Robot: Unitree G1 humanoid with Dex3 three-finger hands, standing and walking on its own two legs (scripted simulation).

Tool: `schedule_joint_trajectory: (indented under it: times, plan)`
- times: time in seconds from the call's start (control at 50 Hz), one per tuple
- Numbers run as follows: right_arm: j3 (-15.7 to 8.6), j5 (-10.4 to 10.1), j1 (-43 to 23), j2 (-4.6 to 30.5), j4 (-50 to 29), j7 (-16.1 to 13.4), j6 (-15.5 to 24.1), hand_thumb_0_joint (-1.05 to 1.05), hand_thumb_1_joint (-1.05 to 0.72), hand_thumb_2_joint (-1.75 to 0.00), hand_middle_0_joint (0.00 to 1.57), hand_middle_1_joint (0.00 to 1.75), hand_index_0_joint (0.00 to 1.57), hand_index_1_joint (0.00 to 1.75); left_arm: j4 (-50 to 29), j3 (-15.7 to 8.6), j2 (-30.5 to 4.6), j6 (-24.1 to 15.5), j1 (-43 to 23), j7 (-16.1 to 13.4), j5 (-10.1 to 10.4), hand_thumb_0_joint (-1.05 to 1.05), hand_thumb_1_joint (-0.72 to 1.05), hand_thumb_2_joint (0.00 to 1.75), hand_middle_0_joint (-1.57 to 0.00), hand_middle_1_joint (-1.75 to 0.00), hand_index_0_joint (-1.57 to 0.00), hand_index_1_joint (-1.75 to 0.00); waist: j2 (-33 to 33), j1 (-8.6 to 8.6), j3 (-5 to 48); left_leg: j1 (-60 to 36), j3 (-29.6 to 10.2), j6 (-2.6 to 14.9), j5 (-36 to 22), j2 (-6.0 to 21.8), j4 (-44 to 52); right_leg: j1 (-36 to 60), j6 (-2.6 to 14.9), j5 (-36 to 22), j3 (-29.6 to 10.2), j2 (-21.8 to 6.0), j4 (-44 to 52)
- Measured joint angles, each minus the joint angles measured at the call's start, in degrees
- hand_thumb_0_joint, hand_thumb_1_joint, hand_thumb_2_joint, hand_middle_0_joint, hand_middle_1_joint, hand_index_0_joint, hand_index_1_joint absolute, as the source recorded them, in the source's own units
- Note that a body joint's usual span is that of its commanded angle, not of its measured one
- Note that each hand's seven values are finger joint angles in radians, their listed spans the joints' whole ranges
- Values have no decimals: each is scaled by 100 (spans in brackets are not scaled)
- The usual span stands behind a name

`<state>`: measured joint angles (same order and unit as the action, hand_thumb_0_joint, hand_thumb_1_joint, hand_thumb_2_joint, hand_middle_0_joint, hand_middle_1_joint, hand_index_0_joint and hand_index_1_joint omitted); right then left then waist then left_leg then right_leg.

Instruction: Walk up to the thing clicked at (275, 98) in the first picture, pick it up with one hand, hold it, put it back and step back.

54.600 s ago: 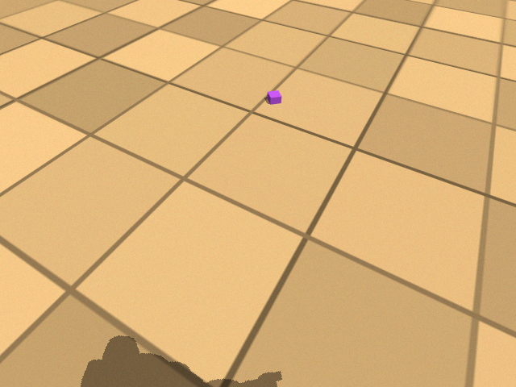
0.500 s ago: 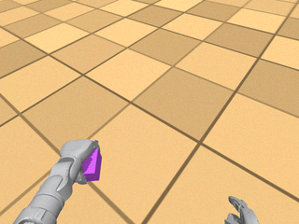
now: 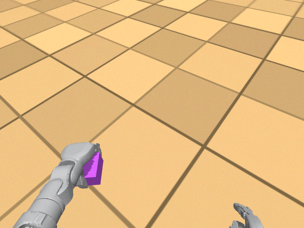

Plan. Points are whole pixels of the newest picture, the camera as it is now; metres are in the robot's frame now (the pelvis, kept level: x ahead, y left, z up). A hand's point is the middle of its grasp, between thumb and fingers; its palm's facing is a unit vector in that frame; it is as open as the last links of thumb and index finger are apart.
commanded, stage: crouch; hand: left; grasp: from above
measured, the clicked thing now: (86, 169) +0.30 +0.22 -0.07
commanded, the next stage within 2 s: lower in 1.90 s
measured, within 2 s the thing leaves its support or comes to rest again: neither
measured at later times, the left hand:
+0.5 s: hand (94, 182) +0.29 +0.23 -0.18, palm faces -0.44 +0.01 -0.90, open 11.0 cm
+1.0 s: hand (110, 195) +0.33 +0.23 -0.43, palm faces -0.48 -0.02 -0.88, open 11.0 cm
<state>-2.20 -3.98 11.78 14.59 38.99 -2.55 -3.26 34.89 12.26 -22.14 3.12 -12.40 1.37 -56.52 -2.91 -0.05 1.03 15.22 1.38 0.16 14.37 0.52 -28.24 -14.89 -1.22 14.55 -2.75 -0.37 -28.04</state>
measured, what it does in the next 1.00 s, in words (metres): lowers itself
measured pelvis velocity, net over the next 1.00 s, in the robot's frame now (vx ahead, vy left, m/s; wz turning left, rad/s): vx -0.08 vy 0.00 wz -0.01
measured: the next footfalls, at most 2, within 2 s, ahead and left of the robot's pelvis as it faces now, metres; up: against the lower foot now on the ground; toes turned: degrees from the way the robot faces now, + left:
none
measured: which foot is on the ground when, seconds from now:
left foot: down 0.00-1.00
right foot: down 0.00-1.00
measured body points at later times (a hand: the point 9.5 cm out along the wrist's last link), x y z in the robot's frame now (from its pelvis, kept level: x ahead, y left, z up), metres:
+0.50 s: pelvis -0.03 +0.00 -0.07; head +0.06 +0.01 +0.38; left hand +0.31 +0.23 -0.13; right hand +0.08 -0.29 -0.18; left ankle +0.00 +0.12 -0.74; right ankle +0.00 -0.13 -0.74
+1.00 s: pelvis -0.08 +0.00 -0.27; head +0.11 +0.02 +0.14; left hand +0.35 +0.22 -0.38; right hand -0.03 -0.26 -0.40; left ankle +0.00 +0.12 -0.74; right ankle +0.00 -0.13 -0.74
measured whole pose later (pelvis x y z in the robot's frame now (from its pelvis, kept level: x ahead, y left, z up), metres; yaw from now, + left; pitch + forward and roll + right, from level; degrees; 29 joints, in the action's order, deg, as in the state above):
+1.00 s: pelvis -0.08 +0.00 -0.27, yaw -1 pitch +35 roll -4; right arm -2.3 3.5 11.8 12.6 44.0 0.6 3.0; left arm 72.4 2.7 -24.7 -2.1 -41.6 -21.6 -65.3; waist -3.1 8.7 11.6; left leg 105.7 -2.4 0.6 35.1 0.4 -105.3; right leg -103.1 -2.2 35.9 -0.1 0.8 -103.4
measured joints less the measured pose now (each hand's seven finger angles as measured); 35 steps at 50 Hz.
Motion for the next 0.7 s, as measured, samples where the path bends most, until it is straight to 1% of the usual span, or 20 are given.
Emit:
schedule_joint_trajectory:
  times: [0.08,0.14,0.2,0.3,0.4,0.52,0.62,0.7]
  plan:
    - [11,2,-4,12,-43,-14,-13,1,-90,-90,20,30,20,30,-11,0,17,-85,77,27,-22,0,-17,62,-60,-69,-64,-63,-1,1,-19,-7,-5,-2,1,-1,9,6,3,6,5,-1,3]
    - [20,6,-30,7,-66,-9,-18,1,-90,-90,20,30,20,30,99,-38,51,-154,99,-96,-95,0,-17,62,-60,-69,-64,-63,22,13,-41,36,-15,-5,3,-4,-12,-41,6,21,14,-4,-36]
    - [11,39,-56,-11,-67,18,-18,1,-89,-90,20,30,20,30,350,-90,109,-212,55,-359,-213,0,-17,62,-60,-69,-64,-63,69,34,-56,168,-43,-12,20,-8,-100,-165,12,53,42,-6,-131]
    - [-21,132,-99,-24,-18,111,-12,1,-89,-90,20,30,20,30,1080,-117,182,-290,-252,-955,-482,0,-17,62,-60,-67,-64,-62,189,98,-32,773,-121,-29,160,-6,-584,-731,24,207,115,2,-591]
    - [-112,253,-56,34,78,206,53,1,-89,-90,20,30,20,30,1830,-128,185,-359,-725,-1434,-719,0,-17,62,-61,-68,-64,-62,270,190,190,1955,-187,-48,521,23,-1627,-1863,30,545,168,43,-1563]
    - [-217,384,99,126,126,249,175,0,-89,-90,20,30,20,30,2666,-304,172,-446,-1404,-2001,-962,0,-16,61,-60,-69,-64,-63,294,394,593,3795,-243,-35,1094,42,-3296,-3664,5,1095,203,83,-3178]
    - [-253,472,175,158,221,194,276,0,-89,-90,20,30,20,30,3060,-449,124,-442,-1881,-2305,-1050,0,-16,61,-60,-69,-64,-63,198,576,862,5308,-268,-5,1479,49,-4594,-5151,-46,1474,210,110,-4436]
    - [-237,554,186,99,342,162,354,0,-89,-89,20,30,20,30,3240,-605,63,-356,-2216,-2420,-1021,0,-16,61,-60,-69,-64,-63,113,702,1017,6400,-276,26,1707,47,-5502,-6231,-73,1698,204,124,-5329]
